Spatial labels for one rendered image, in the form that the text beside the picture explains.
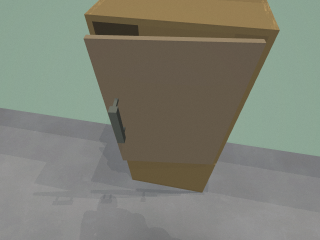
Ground handle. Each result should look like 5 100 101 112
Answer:
108 98 126 144

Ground cupboard door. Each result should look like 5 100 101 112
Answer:
83 34 266 165

